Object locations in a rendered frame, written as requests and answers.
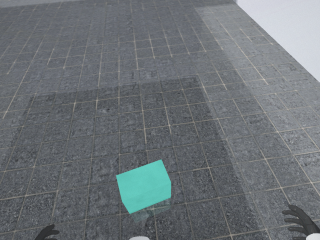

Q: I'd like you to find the robot left hand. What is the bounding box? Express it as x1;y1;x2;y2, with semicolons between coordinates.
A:
34;224;60;240

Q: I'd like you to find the carton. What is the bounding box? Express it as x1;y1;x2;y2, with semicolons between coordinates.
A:
116;160;171;214

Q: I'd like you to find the robot right hand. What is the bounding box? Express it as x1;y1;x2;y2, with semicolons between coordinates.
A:
282;204;320;240

